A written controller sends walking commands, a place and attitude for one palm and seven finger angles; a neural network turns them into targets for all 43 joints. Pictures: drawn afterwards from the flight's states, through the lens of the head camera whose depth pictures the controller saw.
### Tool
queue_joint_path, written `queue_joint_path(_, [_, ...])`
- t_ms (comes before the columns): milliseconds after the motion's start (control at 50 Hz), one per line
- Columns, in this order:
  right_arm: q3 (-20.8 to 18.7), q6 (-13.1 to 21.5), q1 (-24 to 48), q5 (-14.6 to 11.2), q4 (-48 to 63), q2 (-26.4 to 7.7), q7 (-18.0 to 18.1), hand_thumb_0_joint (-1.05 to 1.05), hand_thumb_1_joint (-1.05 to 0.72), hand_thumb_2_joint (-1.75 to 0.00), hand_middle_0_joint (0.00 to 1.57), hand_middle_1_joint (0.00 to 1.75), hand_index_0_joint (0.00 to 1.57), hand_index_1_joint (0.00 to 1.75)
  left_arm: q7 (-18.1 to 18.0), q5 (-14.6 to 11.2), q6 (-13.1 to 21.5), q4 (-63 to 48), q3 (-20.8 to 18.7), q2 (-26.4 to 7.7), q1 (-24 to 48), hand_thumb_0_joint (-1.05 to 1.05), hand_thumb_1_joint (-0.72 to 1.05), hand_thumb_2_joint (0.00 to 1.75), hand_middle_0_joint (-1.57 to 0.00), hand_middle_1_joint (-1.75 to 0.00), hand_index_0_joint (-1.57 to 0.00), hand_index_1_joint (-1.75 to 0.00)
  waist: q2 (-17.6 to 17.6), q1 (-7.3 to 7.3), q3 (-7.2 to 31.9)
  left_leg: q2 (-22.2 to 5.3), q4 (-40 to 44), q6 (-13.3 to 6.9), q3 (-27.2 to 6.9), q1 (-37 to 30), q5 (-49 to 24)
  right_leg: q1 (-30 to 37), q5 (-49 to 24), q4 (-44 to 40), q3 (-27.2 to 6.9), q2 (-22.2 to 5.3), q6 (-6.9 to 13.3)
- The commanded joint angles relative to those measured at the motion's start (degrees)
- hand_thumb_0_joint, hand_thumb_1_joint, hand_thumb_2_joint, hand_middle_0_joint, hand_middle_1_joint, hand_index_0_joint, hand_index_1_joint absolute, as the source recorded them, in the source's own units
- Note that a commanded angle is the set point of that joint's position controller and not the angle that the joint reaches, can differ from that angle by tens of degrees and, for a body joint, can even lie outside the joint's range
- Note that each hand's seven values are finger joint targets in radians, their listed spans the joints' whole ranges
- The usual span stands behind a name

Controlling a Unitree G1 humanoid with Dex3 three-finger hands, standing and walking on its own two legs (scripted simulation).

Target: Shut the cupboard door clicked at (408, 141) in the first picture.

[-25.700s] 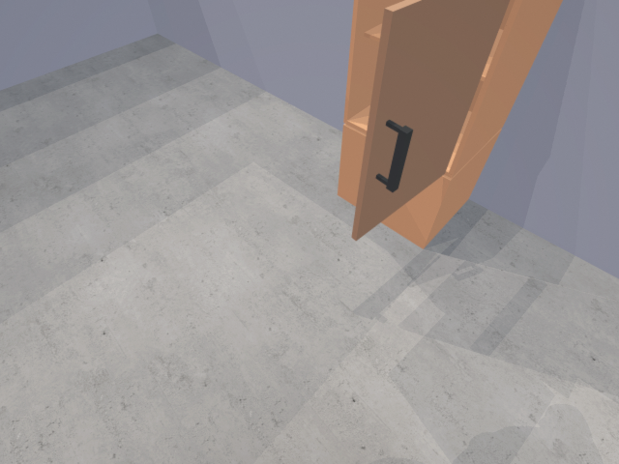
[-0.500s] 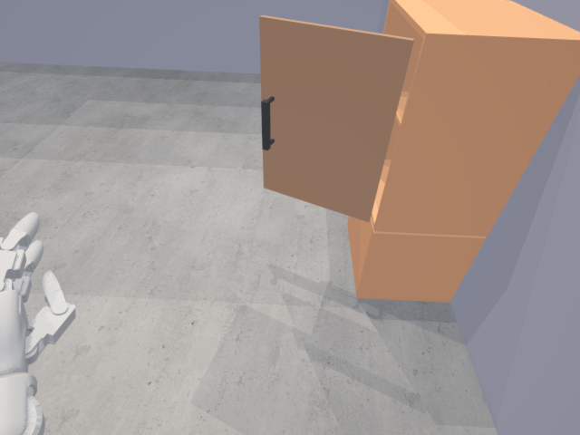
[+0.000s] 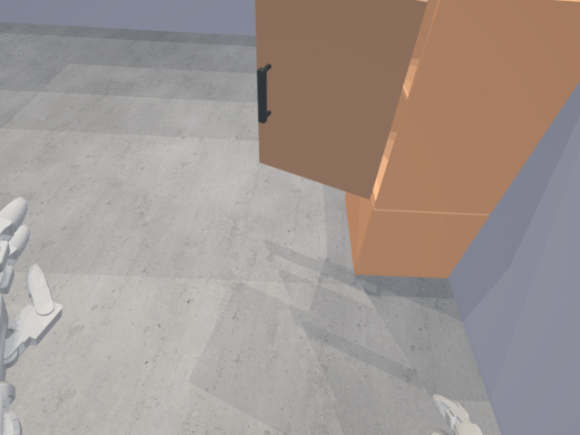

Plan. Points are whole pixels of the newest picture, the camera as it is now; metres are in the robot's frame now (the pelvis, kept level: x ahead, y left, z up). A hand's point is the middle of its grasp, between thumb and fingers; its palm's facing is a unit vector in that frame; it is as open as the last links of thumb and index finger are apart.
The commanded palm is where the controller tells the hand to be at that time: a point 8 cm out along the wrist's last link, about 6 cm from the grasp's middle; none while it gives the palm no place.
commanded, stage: stop stepping back and stand still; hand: left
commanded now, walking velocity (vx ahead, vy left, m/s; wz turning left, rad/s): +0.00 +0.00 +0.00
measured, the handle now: (265, 94) +1.03 +0.14 -0.04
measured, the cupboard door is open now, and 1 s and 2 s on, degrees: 66 66 66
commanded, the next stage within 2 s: let the arm hang, fingers relaxed in 0.32 s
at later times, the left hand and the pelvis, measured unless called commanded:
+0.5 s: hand (82, 331) +0.21 +0.26 +0.08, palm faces +0.25 -0.85 -0.47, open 7.4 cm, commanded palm none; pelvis +0.00 +0.01 +0.00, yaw +0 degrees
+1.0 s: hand out of the picture -0.04 +0.22 -0.16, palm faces +0.01 -0.97 -0.23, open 7.3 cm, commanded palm none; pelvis -0.03 +0.02 +0.01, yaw +0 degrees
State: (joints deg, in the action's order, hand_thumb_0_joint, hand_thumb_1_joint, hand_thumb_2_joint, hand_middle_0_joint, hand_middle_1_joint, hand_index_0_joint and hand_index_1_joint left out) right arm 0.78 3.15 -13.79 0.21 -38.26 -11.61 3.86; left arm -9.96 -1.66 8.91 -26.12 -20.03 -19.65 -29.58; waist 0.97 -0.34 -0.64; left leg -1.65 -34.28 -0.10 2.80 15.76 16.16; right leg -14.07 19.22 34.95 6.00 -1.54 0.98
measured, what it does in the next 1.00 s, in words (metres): stands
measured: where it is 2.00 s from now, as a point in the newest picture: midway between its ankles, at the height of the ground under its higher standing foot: outside the picture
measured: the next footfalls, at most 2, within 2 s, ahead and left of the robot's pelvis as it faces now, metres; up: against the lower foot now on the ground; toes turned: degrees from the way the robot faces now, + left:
none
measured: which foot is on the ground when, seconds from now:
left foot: down 0.00-1.00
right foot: down 0.00-1.00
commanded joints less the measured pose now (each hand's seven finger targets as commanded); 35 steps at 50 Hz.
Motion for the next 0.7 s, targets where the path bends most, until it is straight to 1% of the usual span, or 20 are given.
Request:
queue_joint_path(0, [-2.17, 4.13, 6.49, 0.03, 10.72, -5.82, 1.31, 0.0, -0.9, -0.9, 0.2, 0.3, 0.2, 0.3, -2.03, -0.06, 6.65, -20.37, -12.74, -16.79, 3.28, 0.0, 0.9, 0.9, -0.2, -0.3, -0.2, -0.3, -15.59, 0.05, 6.37, -10.83, 14.32, -4.09, -12.77, -3.34, -16.14, 0.73, -3.76, -1.97, -3.76, 0.15, -1.34])
queue_joint_path(20, [-1.88, 4.36, 6.71, 0.12, 10.66, -5.81, 1.11, 0.0, -0.9, -0.9, 0.2, 0.3, 0.2, 0.3, -1.76, 0.17, 6.44, -19.55, -12.63, -16.27, 3.14, 0.0, 0.9, 0.9, -0.2, -0.3, -0.2, -0.3, -16.78, 0.17, 3.65, -10.74, 15.16, -3.9, -11.94, -0.25, -15.06, 2.01, -4.04, -3.43, -3.3, 0.21, -1.36])
queue_joint_path(40, [-1.79, 4.57, 6.2, 0.0, 10.52, -5.85, 1.03, 0.0, -0.9, -0.9, 0.2, 0.3, 0.2, 0.3, -1.65, 0.19, 6.54, -18.38, -12.69, -15.85, 3.12, 0.0, 0.9, 0.9, -0.2, -0.3, -0.2, -0.3, -15.97, 0.29, 3.02, -10.09, 14.28, -3.35, -10.06, 0.85, -15.98, 3.85, -6.42, -6.01, -2.92, 0.03, -1.3])
queue_joint_path(80, [-2.47, 4.85, 4.83, -0.53, 10.18, -6.24, 0.7, 0.0, -0.9, -0.9, 0.2, 0.3, 0.2, 0.3, -1.39, 0.01, 6.51, -14.2, -12.37, -14.33, 0.76, 0.0, 0.9, 0.9, -0.2, -0.3, -0.2, -0.3, -10.41, 0.82, 4.72, -7.43, 10.66, -1.47, -6.32, 0.79, -20.11, 7.89, -16.72, -8.76, -3.79, -0.34, -0.68])
queue_joint_path(120, [-2.95, 4.02, 3.94, -0.95, 10.51, -6.62, 0.3, 0.0, -0.9, -0.9, 0.2, 0.3, 0.2, 0.3, -1.12, -0.68, 5.86, -10.52, -11.47, -12.81, -2.34, 0.0, 0.9, 0.9, -0.2, -0.3, -0.2, -0.3, -6.07, 1.33, 8.43, -5.9, 6.97, -0.2, -3.57, -0.05, -23.54, 10.76, -27.4, -7.87, -6.08, -2.21, 0.04])
queue_joint_path(160, [-3.2, 2.94, 3.45, -1.23, 10.89, -6.83, -0.01, 0.0, -0.9, -0.9, 0.2, 0.3, 0.2, 0.3, -0.92, -1.14, 4.94, -8.4, -10.71, -11.93, -4.5, 0.0, 0.9, 0.9, -0.2, -0.3, -0.2, -0.3, -4.08, 1.52, 10.37, -5.32, 6.09, 0.27, -2.66, -0.46, -23.49, 11.29, -31.68, -7.47, -7.06, -3.38, 0.33])
queue_joint_path(200, [-2.93, 2.33, 3.84, -1.33, 11.46, -6.64, -0.03, 0.0, -0.9, -0.9, 0.2, 0.3, 0.2, 0.3, -0.7, -1.36, 4.33, -7.79, -9.99, -11.5, -6.04, 0.0, 0.9, 0.9, -0.2, -0.3, -0.2, -0.3, -3.62, 1.55, 10.34, -5.59, 6.74, 0.24, -2.7, -0.72, -24.66, 10.7, -32.39, -7.02, -6.39, -3.3, 0.03])
queue_joint_path(260, [-2.7, 1.71, 5.12, -1.33, 12.4, -6.54, 0.56, 0.0, -0.9, -0.9, 0.2, 0.3, 0.2, 0.3, -0.71, -1.51, 4.01, -10.43, -10.97, -13.59, -4.68, 0.0, 0.9, 0.9, -0.2, -0.3, -0.2, -0.3, -1.25, 1.26, 10.08, -5.77, 7.91, -0.22, -3.26, -0.41, -22.6, 10.08, -30.05, -7.35, -6.07, -2.83, -0.57])
queue_joint_path(280, [-2.64, 1.79, 5.72, -1.31, 12.56, -6.71, 0.79, 0.0, -0.9, -0.9, 0.2, 0.3, 0.2, 0.3, -0.77, -1.39, 4.01, -12.61, -11.66, -15.06, -3.06, 0.0, 0.9, 0.9, -0.2, -0.3, -0.2, -0.3, -2.15, 1.24, 9.99, -5.49, 8.15, -0.16, -3.55, -0.12, -21.77, 10.05, -29.3, -7.29, -6.12, -3.09, -0.46])
queue_joint_path(360, [-2.19, 2.08, 6.16, -1.07, 12.79, -6.04, 1.43, 0.0, -0.9, -0.9, 0.2, 0.3, 0.2, 0.3, -1.18, -1.27, 4.38, -15.33, -11.5, -15.23, -0.5, 0.0, 0.9, 0.9, -0.2, -0.3, -0.2, -0.3, -4.45, 0.89, 8.84, -4.93, 9.3, -0.56, -3.43, 0.49, -16.56, 9.25, -24.17, -8.46, -6.64, -2.88, -0.61])
queue_joint_path(380, [-2.21, 2.29, 6.49, -1.0, 12.74, -6.33, 1.54, 0.0, -0.9, -0.9, 0.2, 0.3, 0.2, 0.3, -1.36, -1.11, 4.46, -16.84, -12.28, -16.57, 0.81, 0.0, 0.9, 0.9, -0.2, -0.3, -0.2, -0.3, -5.88, 0.81, 8.52, -4.7, 9.54, -0.52, -3.59, 0.76, -14.4, 8.72, -22.31, -8.96, -7.16, -3.17, -0.42])
queue_joint_path(400, [-4.39, 6.0, 11.58, -1.77, 3.53, -16.39, -4.27, 0.0, -0.9, -0.9, 0.2, 0.3, 0.2, 0.3, 7.6, 2.34, -3.73, 28.05, 15.7, -3.95, 3.85, 0.0, 0.9, 0.9, -0.2, -0.3, -0.2, -0.3, -4.88, 1.94, -0.31, -4.81, 1.2, -0.53, -2.68, 3.15, -20.72, -0.87, -27.39, -3.14, -3.91, -7.14, 0.45])
queue_joint_path(420, [-4.98, 3.22, 6.42, -0.77, 1.81, -14.73, -4.65, 0.0, -0.9, -0.9, 0.2, 0.3, 0.2, 0.3, 9.17, 2.58, -8.06, 31.07, 13.79, -3.3, 4.26, 0.0, 0.9, 0.9, -0.2, -0.3, -0.2, -0.3, -6.36, 1.38, 3.79, -5.26, 3.48, -0.34, -2.6, 0.87, -16.02, -1.83, -19.93, -6.2, -7.29, -6.76, 1.17])
queue_joint_path(440, [-4.55, 2.08, 5.63, -0.39, 1.86, -14.0, -4.44, 0.0, -0.9, -0.9, 0.2, 0.3, 0.2, 0.3, 9.66, 2.71, -9.36, 31.23, 14.03, -2.4, 4.13, 0.0, 0.9, 0.9, -0.2, -0.3, -0.2, -0.3, -7.67, 1.21, 1.99, -5.73, 5.03, -0.78, -3.45, 2.45, -9.55, -3.34, -11.53, -7.03, -6.35, -5.82, 0.67])
queue_joint_path(460, [-3.88, 1.19, 5.43, 0.0, 1.27, -13.18, -4.5, 0.0, -0.9, -0.9, 0.2, 0.3, 0.2, 0.3, 9.98, 2.81, -9.24, 33.94, 14.23, -2.02, 5.95, 0.0, 0.9, 0.9, -0.2, -0.3, -0.2, -0.3, -6.37, 0.5, 2.06, -6.16, 6.54, -1.86, -5.14, 5.11, -6.17, -3.61, -6.04, -5.98, -5.28, -4.72, 0.51])
queue_joint_path(500, [-3.19, -0.11, 5.06, 0.39, 0.77, -13.34, -4.48, 0.0, -0.9, -0.9, 0.2, 0.3, 0.2, 0.3, 10.27, 3.08, -8.91, 39.24, 14.89, -3.23, 9.99, 0.0, 0.9, 0.9, -0.2, -0.3, -0.2, -0.3, 2.02, 0.39, 1.05, -5.9, 7.53, -2.76, -7.4, 7.02, -4.56, -2.08, -2.84, -6.77, -5.46, -3.91, 0.92])
queue_joint_path(560, [-2.56, -1.63, 3.59, 1.08, -1.48, -12.4, -4.34, 0.0, -0.9, -0.9, 0.2, 0.3, 0.2, 0.3, 9.91, 3.37, -8.55, 49.42, 15.83, -3.89, 13.28, 0.0, 0.9, 0.9, -0.2, -0.3, -0.2, -0.3, 13.27, 1.24, 1.83, -2.82, 4.31, -2.35, -6.43, 2.05, -5.17, -4.53, -2.25, -11.17, -9.68, -7.07, 3.06])
queue_joint_path(600, [-1.84, -2.67, 1.66, 1.29, -3.81, -10.08, -4.36, 0.0, -0.9, -0.9, 0.2, 0.3, 0.2, 0.3, 9.45, 3.0, -9.11, 55.45, 16.93, -2.8, 14.49, 0.0, 0.9, 0.9, -0.2, -0.3, -0.2, -0.3, 11.72, 1.88, 2.77, -1.59, 3.42, -1.67, -4.96, -1.32, -7.24, -5.79, -2.1, -11.88, -9.93, -8.28, 3.79])
queue_joint_path(640, [-1.27, -3.1, 1.34, 1.42, -6.14, -9.01, -4.26, 0.0, -0.9, -0.9, 0.2, 0.3, 0.2, 0.3, 9.18, 2.69, -9.51, 60.73, 17.84, -1.72, 15.04, 0.0, 0.9, 0.9, -0.2, -0.3, -0.2, -0.3, 4.39, 1.82, 2.75, -2.13, 5.98, -1.47, -5.48, -2.63, -8.31, -5.34, -0.85, -11.44, -9.16, -7.11, 2.98])
queue_joint_path(680, [-1.17, -3.22, 1.87, 1.47, -8.06, -9.43, -4.1, 0.0, -0.9, -0.9, 0.2, 0.3, 0.2, 0.3, 8.97, 2.71, -9.55, 65.59, 18.01, -1.65, 13.52, 0.0, 0.9, 0.9, -0.2, -0.3, -0.2, -0.3, -3.86, 0.82, 2.59, -3.51, 10.19, -1.82, -7.19, -0.19, -6.06, -1.39, -0.94, -10.54, -7.99, -4.72, 1.43])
